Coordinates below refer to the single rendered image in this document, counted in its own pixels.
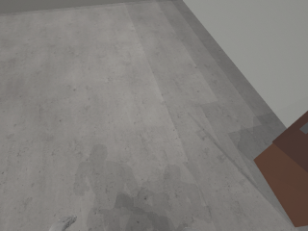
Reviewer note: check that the robot left hand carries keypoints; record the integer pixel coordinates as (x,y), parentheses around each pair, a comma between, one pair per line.
(63,223)

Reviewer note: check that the cupboard door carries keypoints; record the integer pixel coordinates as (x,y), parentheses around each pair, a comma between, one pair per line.
(294,143)

